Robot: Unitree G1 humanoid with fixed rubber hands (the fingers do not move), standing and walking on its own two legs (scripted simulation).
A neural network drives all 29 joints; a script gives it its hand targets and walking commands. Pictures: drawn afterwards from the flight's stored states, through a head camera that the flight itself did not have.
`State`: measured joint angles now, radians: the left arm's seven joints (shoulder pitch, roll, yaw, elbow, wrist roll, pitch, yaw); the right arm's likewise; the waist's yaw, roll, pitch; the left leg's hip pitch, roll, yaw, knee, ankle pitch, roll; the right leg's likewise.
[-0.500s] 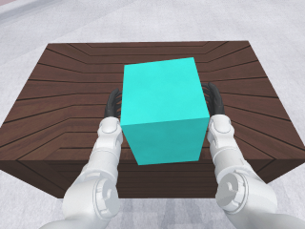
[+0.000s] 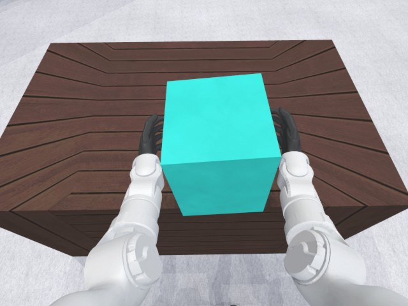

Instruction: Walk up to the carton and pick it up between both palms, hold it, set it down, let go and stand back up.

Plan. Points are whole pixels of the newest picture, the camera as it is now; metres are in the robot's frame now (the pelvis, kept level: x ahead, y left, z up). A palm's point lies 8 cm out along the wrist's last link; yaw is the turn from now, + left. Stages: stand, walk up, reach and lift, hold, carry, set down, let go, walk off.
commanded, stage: set down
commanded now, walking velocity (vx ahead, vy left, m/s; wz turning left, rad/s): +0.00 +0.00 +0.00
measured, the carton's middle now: (218, 151) +0.44 -0.01 -0.01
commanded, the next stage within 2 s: none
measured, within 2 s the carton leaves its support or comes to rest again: rests again in 0.16 s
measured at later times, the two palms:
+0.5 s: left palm (151, 152) +0.41 +0.13 +0.03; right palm (290, 153) +0.41 -0.16 +0.03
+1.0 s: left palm (152, 153) +0.41 +0.13 +0.03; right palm (290, 154) +0.41 -0.16 +0.03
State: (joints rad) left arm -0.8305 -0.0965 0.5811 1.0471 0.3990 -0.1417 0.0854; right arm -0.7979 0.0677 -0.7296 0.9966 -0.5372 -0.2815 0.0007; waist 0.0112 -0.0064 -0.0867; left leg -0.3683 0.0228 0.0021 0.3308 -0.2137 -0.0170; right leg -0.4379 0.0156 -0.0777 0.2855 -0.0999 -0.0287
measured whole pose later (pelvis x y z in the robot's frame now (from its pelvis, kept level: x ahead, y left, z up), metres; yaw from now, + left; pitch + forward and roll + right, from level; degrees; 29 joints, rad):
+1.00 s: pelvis +0.00 +0.00 +0.00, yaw +0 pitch +14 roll +0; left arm -0.82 -0.15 0.65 0.96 0.49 -0.19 0.06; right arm -0.77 0.09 -0.78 0.94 -0.58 -0.32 0.03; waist 0.01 -0.02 -0.03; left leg -0.36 0.02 0.01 0.32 -0.20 -0.01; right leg -0.43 0.01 -0.08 0.27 -0.09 -0.03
